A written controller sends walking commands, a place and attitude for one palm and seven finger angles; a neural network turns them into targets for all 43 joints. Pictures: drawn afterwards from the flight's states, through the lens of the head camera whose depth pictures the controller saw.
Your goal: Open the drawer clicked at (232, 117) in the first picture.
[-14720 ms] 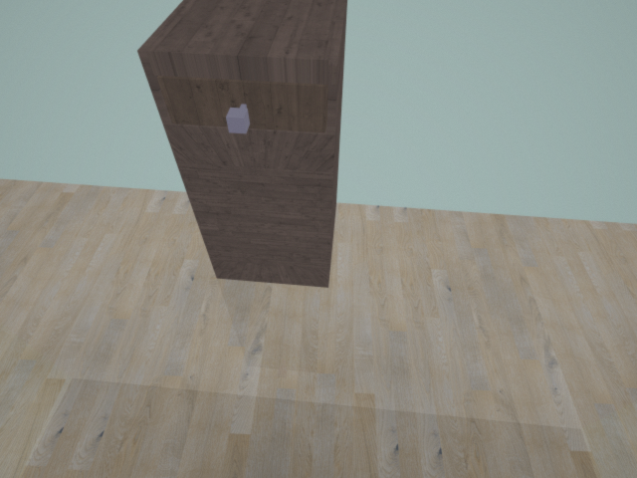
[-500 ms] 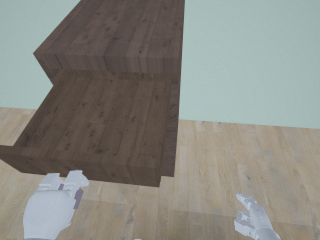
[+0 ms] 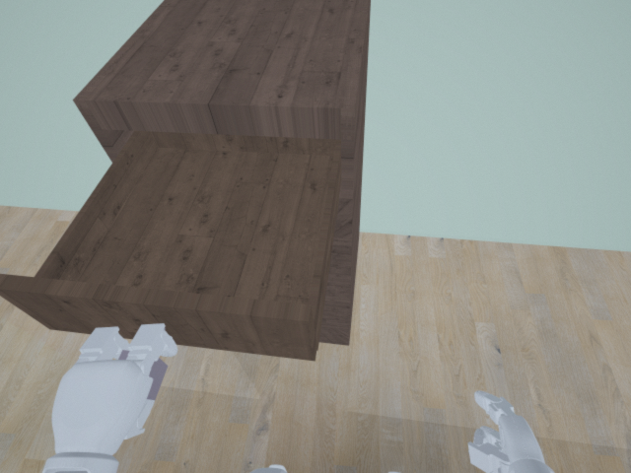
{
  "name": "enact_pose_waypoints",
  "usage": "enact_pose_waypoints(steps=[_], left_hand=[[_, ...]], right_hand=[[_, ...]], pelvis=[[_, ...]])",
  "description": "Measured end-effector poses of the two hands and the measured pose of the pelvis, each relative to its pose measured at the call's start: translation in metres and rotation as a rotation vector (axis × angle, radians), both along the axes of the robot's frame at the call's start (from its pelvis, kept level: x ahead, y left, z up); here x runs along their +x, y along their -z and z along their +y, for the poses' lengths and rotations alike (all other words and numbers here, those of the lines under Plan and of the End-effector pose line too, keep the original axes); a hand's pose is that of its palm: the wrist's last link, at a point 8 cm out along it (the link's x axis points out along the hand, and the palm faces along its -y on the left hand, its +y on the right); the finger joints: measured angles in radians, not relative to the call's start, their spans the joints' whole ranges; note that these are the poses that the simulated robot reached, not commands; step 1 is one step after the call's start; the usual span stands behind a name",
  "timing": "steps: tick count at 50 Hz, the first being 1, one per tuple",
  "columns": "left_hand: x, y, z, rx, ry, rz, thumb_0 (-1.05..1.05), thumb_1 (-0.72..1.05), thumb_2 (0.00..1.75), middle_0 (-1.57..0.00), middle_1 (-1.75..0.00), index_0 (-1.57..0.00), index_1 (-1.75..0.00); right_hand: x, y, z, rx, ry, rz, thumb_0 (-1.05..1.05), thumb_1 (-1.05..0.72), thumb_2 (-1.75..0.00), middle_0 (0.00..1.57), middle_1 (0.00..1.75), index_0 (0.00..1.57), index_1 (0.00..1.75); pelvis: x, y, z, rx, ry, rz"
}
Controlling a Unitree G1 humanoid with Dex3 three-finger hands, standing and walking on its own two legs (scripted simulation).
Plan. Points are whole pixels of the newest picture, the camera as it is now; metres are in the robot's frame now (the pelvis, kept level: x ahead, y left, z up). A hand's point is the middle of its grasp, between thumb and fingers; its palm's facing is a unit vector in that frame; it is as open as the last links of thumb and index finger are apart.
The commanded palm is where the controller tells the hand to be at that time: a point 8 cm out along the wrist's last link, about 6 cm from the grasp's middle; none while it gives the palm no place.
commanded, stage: open the thumb to release the handle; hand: left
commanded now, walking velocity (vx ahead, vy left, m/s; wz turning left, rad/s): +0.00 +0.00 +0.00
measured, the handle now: (146, 357) +0.24 +0.23 +0.03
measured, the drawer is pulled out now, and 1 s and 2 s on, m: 0.30 0.30 0.30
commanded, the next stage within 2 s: lift the hand off the handle in 0.24 s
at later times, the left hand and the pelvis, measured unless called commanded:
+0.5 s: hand (136, 397) +0.20 +0.23 +0.02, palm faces +0.02 -0.08 -1.00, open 13.6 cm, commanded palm +0.18 +0.24 +0.07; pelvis -0.01 -0.01 +0.01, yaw +1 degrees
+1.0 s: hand (116, 373) +0.21 +0.24 +0.06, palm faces +0.06 -0.08 -1.00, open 13.3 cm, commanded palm +0.18 +0.24 +0.13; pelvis +0.00 +0.00 +0.02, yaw +1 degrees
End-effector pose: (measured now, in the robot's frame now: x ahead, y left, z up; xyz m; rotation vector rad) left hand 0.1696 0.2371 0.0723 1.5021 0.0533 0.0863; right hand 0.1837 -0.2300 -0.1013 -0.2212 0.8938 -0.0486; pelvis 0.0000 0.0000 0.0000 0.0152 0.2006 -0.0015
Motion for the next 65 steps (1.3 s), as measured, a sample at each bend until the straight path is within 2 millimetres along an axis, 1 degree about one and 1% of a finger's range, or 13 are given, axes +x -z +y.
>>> enact_pose_waypoints(steps=[4,12,15,19,23,28,34,40,49,59,65], left_hand=[[0.002,-0.001,-0.001,0.002,-0.015,0.0,0.02,0.19,0.6,-0.38,-1.29,-0.4,-1.29],[0.002,-0.004,-0.002,-0.005,-0.027,0.029,0.01,-0.23,0.41,-0.34,-1.23,-0.39,-1.25],[0.001,-0.005,-0.002,-0.007,-0.026,0.033,0.0,-0.34,0.37,-0.33,-1.22,-0.38,-1.23],[0.0,-0.005,-0.003,-0.018,-0.031,0.025,0.0,-0.42,0.33,-0.33,-1.21,-0.37,-1.22],[0.001,-0.005,-0.005,-0.02,-0.033,0.01,0.0,-0.46,0.31,-0.32,-1.21,-0.35,-1.21],[0.01,-0.003,-0.004,-0.007,-0.026,0.005,0.0,-0.48,0.3,-0.32,-1.21,-0.34,-1.21],[0.015,-0.006,-0.003,-0.006,-0.02,0.008,0.0,-0.48,0.3,-0.32,-1.2,-0.37,-1.25],[0.016,-0.012,-0.001,-0.011,-0.011,0.03,0.0,-0.49,0.3,-0.32,-1.2,-0.39,-1.24],[0.015,-0.042,0.004,-0.009,-0.009,-0.028,0.0,-0.49,0.3,-0.32,-1.2,-0.41,-1.23],[0.016,-0.067,0.004,-0.029,-0.016,-0.027,0.0,-0.49,0.3,-0.32,-1.2,-0.41,-1.24],[0.017,-0.092,0.009,-0.017,-0.017,-0.065,0.0,-0.49,0.3,-0.32,-1.2,-0.37,-1.22]], right_hand=[[-0.001,-0.002,0.004,0.01,-0.006,-0.008,0.01,-0.91,-0.9,0.2,0.29,0.2,0.3],[0.001,-0.012,0.009,0.023,-0.02,-0.042,0.01,-0.91,-0.9,0.2,0.29,0.2,0.3],[0.002,-0.015,0.007,0.02,-0.024,-0.056,0.01,-0.91,-0.9,0.2,0.29,0.2,0.3],[0.003,-0.017,0.004,0.013,-0.03,-0.063,0.01,-0.91,-0.9,0.2,0.29,0.2,0.3],[0.002,-0.016,0.002,0.001,-0.038,-0.055,0.01,-0.91,-0.9,0.2,0.29,0.2,0.3],[0.0,-0.012,0.002,-0.006,-0.036,-0.035,0.01,-0.91,-0.9,0.2,0.29,0.2,0.3],[-0.002,-0.011,0.006,0.005,-0.025,-0.024,0.01,-0.91,-0.9,0.2,0.29,0.2,0.3],[-0.002,-0.014,0.012,0.013,-0.02,-0.029,0.01,-0.91,-0.9,0.2,0.29,0.2,0.3],[0.006,-0.024,0.019,0.028,-0.026,-0.056,0.01,-0.91,-0.9,0.2,0.29,0.2,0.3],[0.022,-0.037,0.03,0.039,-0.062,-0.091,0.01,-0.91,-0.9,0.2,0.29,0.2,0.3],[0.031,-0.045,0.036,0.051,-0.082,-0.103,0.01,-0.91,-0.9,0.2,0.29,0.2,0.3]], pelvis=[[-0.003,-0.002,-0.002,0.001,-0.005,-0.013],[-0.008,-0.009,-0.007,0.003,-0.008,-0.039],[-0.01,-0.01,-0.008,0.002,-0.011,-0.043],[-0.011,-0.01,-0.009,0.002,-0.013,-0.043],[-0.011,-0.01,-0.008,0.002,-0.016,-0.04],[-0.011,-0.009,-0.008,0.002,-0.019,-0.037],[-0.01,-0.011,-0.005,-0.001,-0.021,-0.04],[-0.009,-0.014,-0.003,-0.002,-0.017,-0.054],[-0.004,-0.02,0.003,-0.004,-0.013,-0.079],[0.002,-0.028,0.007,-0.005,-0.015,-0.112],[0.005,-0.034,0.008,-0.007,-0.014,-0.132]])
